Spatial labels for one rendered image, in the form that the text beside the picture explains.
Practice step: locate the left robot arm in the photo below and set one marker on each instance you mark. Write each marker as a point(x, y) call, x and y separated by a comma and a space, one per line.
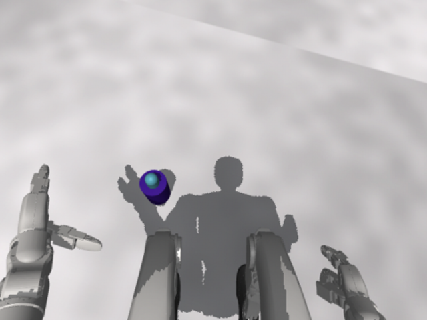
point(24, 290)

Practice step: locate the right robot foot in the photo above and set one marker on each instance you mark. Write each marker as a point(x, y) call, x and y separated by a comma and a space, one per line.
point(241, 291)

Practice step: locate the left robot hand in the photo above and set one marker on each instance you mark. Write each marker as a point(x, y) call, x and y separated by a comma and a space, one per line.
point(34, 216)

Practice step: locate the right robot arm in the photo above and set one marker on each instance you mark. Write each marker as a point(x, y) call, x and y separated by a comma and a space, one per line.
point(361, 308)

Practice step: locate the right robot hand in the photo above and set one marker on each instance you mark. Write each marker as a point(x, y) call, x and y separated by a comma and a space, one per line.
point(335, 288)

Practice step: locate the bottle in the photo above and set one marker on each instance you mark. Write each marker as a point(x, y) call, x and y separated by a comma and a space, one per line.
point(155, 187)

